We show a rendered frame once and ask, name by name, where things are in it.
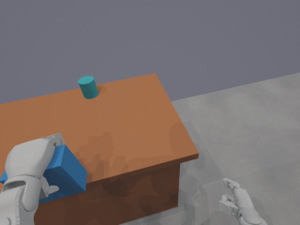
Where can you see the sponge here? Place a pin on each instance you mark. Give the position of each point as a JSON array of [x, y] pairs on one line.
[[64, 171]]

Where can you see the left robot forearm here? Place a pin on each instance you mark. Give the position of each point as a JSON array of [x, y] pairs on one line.
[[19, 200]]

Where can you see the table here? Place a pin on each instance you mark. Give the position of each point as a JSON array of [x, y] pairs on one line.
[[129, 138]]

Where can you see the robot right hand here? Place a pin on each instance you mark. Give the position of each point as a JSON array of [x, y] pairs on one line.
[[231, 205]]

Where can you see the right robot forearm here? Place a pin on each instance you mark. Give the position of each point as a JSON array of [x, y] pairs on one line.
[[249, 216]]

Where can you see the robot left hand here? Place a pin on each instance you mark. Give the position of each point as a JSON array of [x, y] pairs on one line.
[[32, 158]]

